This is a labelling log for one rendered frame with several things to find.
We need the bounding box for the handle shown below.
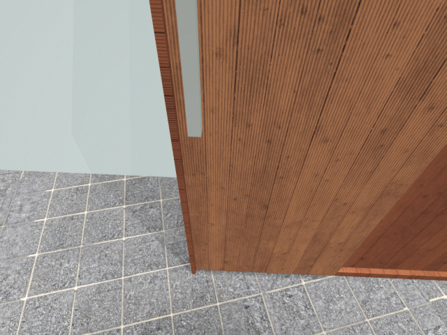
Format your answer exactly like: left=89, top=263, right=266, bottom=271
left=175, top=0, right=203, bottom=137

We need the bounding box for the wardrobe door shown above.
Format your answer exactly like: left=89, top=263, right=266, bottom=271
left=343, top=143, right=447, bottom=271
left=163, top=0, right=447, bottom=276

